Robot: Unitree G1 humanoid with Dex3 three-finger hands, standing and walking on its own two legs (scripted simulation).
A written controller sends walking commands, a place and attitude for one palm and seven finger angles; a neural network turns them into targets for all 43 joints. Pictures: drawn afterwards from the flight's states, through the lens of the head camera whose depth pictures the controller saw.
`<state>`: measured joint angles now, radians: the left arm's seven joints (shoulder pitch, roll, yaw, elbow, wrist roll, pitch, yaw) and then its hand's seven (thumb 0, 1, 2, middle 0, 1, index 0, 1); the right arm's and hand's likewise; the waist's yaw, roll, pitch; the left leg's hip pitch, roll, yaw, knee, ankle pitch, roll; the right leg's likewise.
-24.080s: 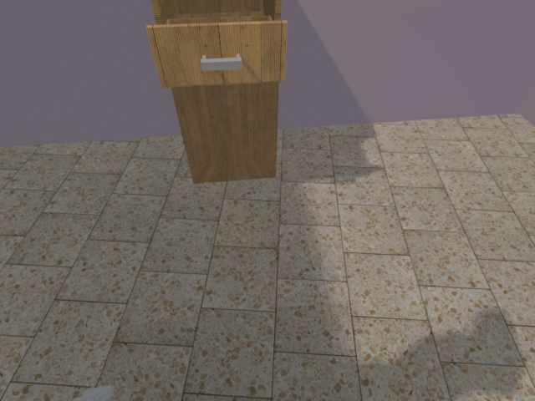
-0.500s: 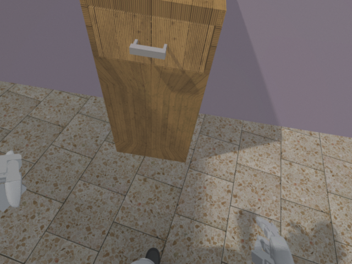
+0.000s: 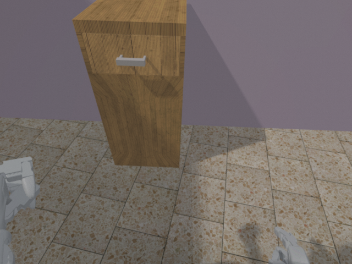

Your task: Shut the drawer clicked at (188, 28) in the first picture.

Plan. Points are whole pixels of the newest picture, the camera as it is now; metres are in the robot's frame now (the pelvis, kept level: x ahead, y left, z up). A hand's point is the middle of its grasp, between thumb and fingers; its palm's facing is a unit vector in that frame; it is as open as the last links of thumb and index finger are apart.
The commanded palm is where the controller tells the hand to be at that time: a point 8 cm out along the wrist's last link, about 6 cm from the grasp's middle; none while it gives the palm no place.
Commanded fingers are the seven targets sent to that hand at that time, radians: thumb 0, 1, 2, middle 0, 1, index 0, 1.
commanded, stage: stop stepping back and stand still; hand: left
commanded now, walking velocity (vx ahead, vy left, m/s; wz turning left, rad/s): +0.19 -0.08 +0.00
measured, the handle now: (131, 59) +0.90 +0.24 +0.06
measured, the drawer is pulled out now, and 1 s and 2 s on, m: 0.00 0.00 0.00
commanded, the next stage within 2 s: let the arm hang, fingers relaxed in 0.58 s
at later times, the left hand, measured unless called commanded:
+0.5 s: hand out of the picture +0.13 +0.26 +0.18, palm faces +0.36 -0.80 -0.48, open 3.2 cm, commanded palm +0.07 +0.31 +0.20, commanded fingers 0.00 0.90 0.90 -1.40 -1.60 -1.40 -1.60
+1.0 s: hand out of the picture +0.04 +0.22 -0.14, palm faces +0.16 -0.96 -0.23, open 3.2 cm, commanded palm none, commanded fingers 0.00 0.90 0.90 -0.72 -0.86 -0.72 -0.86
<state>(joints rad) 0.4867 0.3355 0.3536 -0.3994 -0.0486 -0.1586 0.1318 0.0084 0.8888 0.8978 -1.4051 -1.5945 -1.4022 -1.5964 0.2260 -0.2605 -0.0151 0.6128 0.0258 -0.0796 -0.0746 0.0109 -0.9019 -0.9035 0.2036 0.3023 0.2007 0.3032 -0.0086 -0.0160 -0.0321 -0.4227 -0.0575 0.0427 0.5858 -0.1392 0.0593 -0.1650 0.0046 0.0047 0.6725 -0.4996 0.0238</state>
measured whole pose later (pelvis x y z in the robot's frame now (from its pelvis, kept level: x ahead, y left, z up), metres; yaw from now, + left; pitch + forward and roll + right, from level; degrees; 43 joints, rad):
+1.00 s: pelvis -0.04 +0.02 +0.01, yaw +9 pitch +0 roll +0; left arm 0.25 0.19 0.04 0.73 0.03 0.01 0.04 0.02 0.90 0.90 -1.07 -1.34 -1.06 -1.25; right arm 0.23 -0.18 0.00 0.86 -0.03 0.04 -0.01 0.01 -0.90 -0.90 0.20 0.30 0.20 0.30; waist -0.03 -0.02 0.09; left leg -0.37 -0.01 -0.01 0.69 -0.39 0.00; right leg -0.32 0.03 -0.05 0.64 -0.32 -0.05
